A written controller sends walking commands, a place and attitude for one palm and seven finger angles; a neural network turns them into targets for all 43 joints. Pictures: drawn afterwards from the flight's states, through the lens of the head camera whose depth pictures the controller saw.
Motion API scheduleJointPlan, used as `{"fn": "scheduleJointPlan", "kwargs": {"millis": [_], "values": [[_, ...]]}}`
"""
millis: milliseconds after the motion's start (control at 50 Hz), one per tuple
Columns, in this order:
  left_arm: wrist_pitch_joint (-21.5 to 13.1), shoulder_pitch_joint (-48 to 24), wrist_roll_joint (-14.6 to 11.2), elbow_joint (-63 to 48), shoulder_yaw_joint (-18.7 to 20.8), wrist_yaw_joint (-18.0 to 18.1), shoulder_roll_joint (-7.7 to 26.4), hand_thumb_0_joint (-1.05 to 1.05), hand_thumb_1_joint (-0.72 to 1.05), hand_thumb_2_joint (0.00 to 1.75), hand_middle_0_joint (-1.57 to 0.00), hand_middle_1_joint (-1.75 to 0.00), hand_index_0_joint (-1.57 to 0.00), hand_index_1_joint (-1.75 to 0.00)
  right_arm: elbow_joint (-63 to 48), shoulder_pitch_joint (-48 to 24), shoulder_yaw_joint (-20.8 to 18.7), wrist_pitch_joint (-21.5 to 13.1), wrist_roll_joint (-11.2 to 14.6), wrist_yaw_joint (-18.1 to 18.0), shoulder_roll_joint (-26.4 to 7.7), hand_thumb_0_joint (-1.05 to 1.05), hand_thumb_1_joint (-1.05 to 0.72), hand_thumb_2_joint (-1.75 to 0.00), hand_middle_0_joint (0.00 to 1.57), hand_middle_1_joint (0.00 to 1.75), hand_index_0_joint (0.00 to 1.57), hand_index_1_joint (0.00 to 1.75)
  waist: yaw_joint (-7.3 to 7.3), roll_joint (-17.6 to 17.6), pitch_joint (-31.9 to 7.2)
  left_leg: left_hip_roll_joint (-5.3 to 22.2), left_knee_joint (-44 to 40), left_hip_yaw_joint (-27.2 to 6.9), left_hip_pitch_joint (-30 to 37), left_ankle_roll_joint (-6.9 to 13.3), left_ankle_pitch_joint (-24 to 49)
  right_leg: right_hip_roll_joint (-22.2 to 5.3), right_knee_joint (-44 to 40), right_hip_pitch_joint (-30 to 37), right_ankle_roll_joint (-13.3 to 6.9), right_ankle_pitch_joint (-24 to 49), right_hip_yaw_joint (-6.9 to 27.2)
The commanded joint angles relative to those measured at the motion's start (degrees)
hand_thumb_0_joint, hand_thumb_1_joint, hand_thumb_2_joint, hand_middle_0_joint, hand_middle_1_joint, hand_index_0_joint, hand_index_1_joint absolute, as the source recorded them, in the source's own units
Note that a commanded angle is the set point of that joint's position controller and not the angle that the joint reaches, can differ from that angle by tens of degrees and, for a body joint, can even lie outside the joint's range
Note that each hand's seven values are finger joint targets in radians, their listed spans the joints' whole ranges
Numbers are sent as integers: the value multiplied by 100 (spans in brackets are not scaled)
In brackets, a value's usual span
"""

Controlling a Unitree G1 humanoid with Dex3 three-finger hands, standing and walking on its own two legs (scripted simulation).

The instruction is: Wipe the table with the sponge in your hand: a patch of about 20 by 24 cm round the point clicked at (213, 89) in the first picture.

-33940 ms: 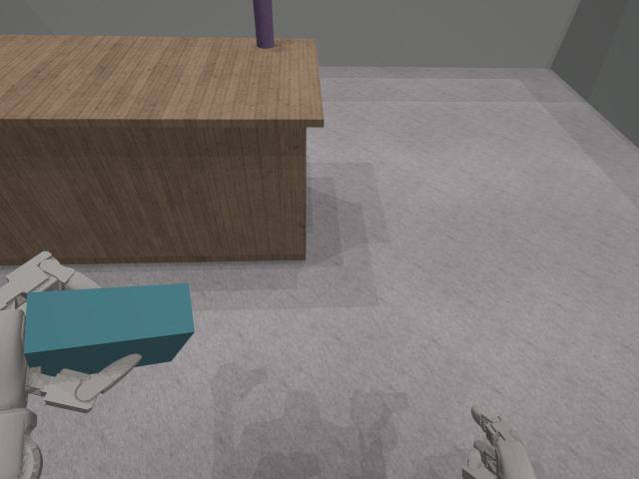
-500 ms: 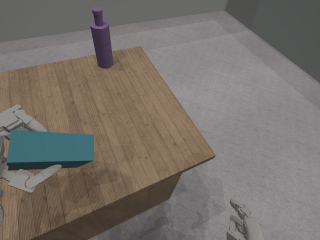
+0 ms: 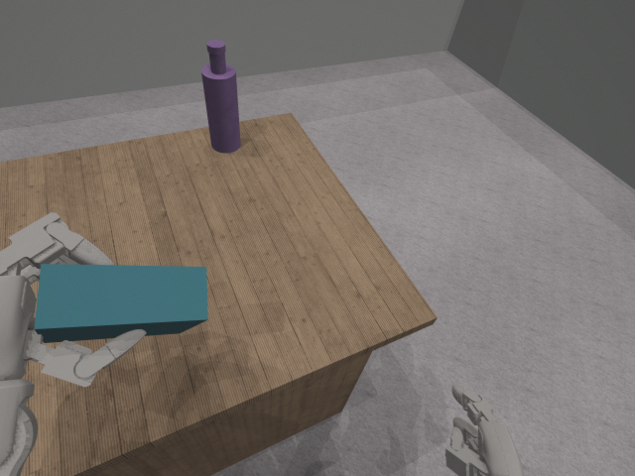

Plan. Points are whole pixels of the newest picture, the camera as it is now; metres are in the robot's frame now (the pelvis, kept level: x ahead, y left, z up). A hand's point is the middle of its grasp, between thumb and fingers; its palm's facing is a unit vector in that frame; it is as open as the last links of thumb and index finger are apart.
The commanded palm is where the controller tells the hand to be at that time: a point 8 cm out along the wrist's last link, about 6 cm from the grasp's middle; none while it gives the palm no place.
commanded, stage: look again from close up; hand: left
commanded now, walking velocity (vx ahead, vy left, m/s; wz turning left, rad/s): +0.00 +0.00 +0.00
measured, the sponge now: (148, 304) +0.24 +0.20 +0.13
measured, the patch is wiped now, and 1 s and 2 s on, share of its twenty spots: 0.00 0.00 0.00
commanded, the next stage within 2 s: shuffle to correct the standing spot in 0.26 s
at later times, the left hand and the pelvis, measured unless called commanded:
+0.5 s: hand (89, 306) +0.21 +0.24 +0.16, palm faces +0.35 -0.85 -0.39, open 9.4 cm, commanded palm +0.15 +0.27 +0.18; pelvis +0.00 -0.01 +0.00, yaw +0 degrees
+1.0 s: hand (141, 302) +0.22 +0.19 +0.17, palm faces +0.38 -0.84 -0.38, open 9.4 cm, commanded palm +0.16 +0.23 +0.18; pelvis +0.01 -0.06 +0.00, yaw +2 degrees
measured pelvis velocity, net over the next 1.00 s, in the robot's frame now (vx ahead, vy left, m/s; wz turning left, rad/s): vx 0.01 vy -0.06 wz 0.04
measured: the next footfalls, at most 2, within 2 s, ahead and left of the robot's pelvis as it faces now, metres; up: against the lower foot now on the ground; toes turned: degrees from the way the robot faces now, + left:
none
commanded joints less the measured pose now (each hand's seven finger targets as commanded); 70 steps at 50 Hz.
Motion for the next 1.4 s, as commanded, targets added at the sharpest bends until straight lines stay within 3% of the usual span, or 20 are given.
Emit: {"fn": "scheduleJointPlan", "kwargs": {"millis": [0, 160, 240, 260, 340, 360, 420, 440, 520, 560, 740, 880, 960, 1020, 1080, 1120, 1140, 1220, 1240, 1380], "values": [[-454, -430, -94, -1110, 821, 147, 1098, 0, 10, 130, -120, -160, -120, -160, -881, -375, -365, -273, -8, -37, -780, 0, -90, -90, 20, 30, 20, 30, -82, 870, -1008, 931, -787, -775, -228, -528, 926, -361, -6, 700, -236, 858, 247], [-442, -426, -88, -665, 514, 58, 784, 0, 10, 130, -120, -160, -120, -160, -918, -371, -338, -236, 41, -51, -781, 0, -90, -90, 20, 30, 20, 30, -118, 646, -693, 962, -1157, -855, -576, -459, -169, -280, -100, 577, -171, 357, 221], [-466, -637, -7, -964, 685, 99, 1068, 0, 10, 130, -120, -160, -120, -160, -923, -448, -359, -314, 45, -62, -810, 0, -90, -90, 20, 30, 20, 30, -94, 611, -779, 950, -1142, -756, -647, -313, -476, -269, -92, 753, -128, 393, 294], [-489, -700, -24, -994, 534, 96, 897, 0, 10, 130, -120, -160, -120, -160, -930, -408, -344, -328, 35, -69, -777, 0, -90, -90, 20, 30, 20, 30, -121, 674, -786, 909, -1125, -825, -646, -345, -404, -314, -95, 760, -170, 392, 298], [-528, -648, 10, -1176, 808, 138, 1195, 0, 10, 130, -120, -160, -120, -160, -865, -410, -381, -404, 27, -53, -827, 0, -90, -90, 20, 30, 20, 30, -106, 855, -974, 851, -939, -747, -450, -343, -11, -313, -66, 801, -209, 652, 384], [-539, -633, -35, -1093, 669, 132, 1008, 0, 10, 130, -120, -160, -120, -160, -851, -366, -353, -393, 2, -58, -761, 0, -90, -90, 20, 30, 20, 30, -125, 881, -946, 848, -959, -808, -411, -403, 98, -357, -107, 731, -231, 595, 318], [-514, -521, -63, -880, 747, 133, 1042, 0, 10, 130, -120, -160, -120, -160, -792, -289, -389, -356, -31, -46, -793, 0, -90, -90, 20, 30, 20, 30, -123, 664, -861, 896, -990, -902, -373, -456, 323, -333, -137, 627, -228, 554, 250], [-507, -387, -68, -789, 845, 128, 1109, 0, 10, 130, -120, -160, -120, -160, -771, -349, -389, -353, -17, -33, -781, 0, -90, -90, 20, 30, 20, 30, -124, 783, -874, 899, -1011, -850, -260, -460, 381, -287, -138, 554, -205, 544, 225], [-454, -376, -122, -654, 680, 83, 973, 0, 10, 130, -120, -160, -120, -160, -761, -273, -407, -265, -42, -10, -795, 0, -90, -90, 20, 30, 20, 30, -152, 647, -813, 933, -975, -919, -196, -491, 761, -335, -225, 476, -213, 608, 138], [-428, -354, -146, -663, 530, 56, 841, 0, 10, 130, -120, -160, -120, -160, -778, -309, -385, -249, -26, 7, -759, 0, -90, -90, 20, 30, 20, 30, -176, 796, -774, 939, -1044, -930, -132, -502, 700, -312, -242, 392, -208, 486, 92], [-326, -500, -165, -1165, 785, 157, 1212, 0, 10, 130, -120, -160, -120, -160, -796, -407, -382, -216, -20, 1, -738, 0, -90, -90, 20, 30, 20, 30, -160, 795, -1032, 916, -868, -835, 28, -369, 750, -323, -340, 591, -228, 664, 84], [-187, -433, -264, -1087, 686, 153, 1060, 0, 10, 130, -120, -160, -120, -160, -812, -336, -446, -115, -5, 15, -763, 0, -90, -90, 20, 30, 20, 30, -179, 848, -1225, 1048, -421, -794, 335, -404, 2047, -368, -241, 523, -262, 1251, 65], [-39, -171, -340, -759, 583, 110, 890, 0, 10, 130, -120, -160, -120, -160, -864, -387, -445, -28, 47, 52, -752, 0, -90, -90, 20, 30, 20, 30, -194, 589, -1077, 1061, -286, -696, 117, -325, 1590, -421, -335, 458, -247, 1162, 155], [50, -252, -364, -743, 692, 126, 1018, 0, 10, 130, -120, -160, -120, -160, -876, -406, -460, 51, 59, 41, -784, 0, -90, -90, 20, 30, 20, 30, -194, 314, -951, 973, -135, -598, -110, -307, 860, -541, -440, 318, -294, 921, 318], [69, -325, -396, -996, 712, 161, 1076, 0, 10, 130, -120, -160, -120, -160, -917, -460, -445, 70, 73, 23, -759, 0, -90, -90, 20, 30, 20, 30, -218, 389, -989, 866, -24, -507, -100, -289, 475, -592, -510, 188, -322, 704, 452], [90, -373, -407, -1127, 784, 200, 1141, 0, 10, 130, -120, -160, -120, -160, -910, -474, -453, 83, 63, 13, -748, 0, -90, -90, 20, 30, 20, 30, -216, 263, -1053, 811, 196, -408, -74, -283, 409, -714, -562, 145, -333, 750, 570], [82, -384, -418, -1245, 854, 223, 1248, 0, 10, 130, -120, -160, -120, -160, -871, -504, -440, 69, 89, 17, -739, 0, -90, -90, 20, 30, 20, 30, -235, 407, -1068, 783, 230, -382, -20, -276, 373, -721, -607, 62, -333, 706, 587], [101, -448, -433, -1335, 791, 269, 1158, 0, 10, 130, -120, -160, -120, -160, -875, -478, -453, 97, 68, 5, -745, 0, -90, -90, 20, 30, 20, 30, -251, 409, -982, 717, 481, -286, -85, -284, 210, -865, -729, -61, -290, 513, 725], [104, -366, -431, -1305, 843, 286, 1227, 0, 10, 130, -120, -160, -120, -160, -832, -516, -439, 99, 90, 7, -742, 0, -90, -90, 20, 30, 20, 30, -271, 612, -943, 744, 411, -301, 1, -266, 204, -822, -734, -186, -279, 450, 686], [152, -146, -406, -1097, 821, 268, 1125, 0, 10, 130, -120, -160, -120, -160, -855, -465, -468, 198, 66, 2, -796, 0, -90, -90, 20, 30, 20, 30, -234, 589, -955, 953, 182, -401, -227, -223, 776, -595, -365, 280, -41, 1112, 395]]}}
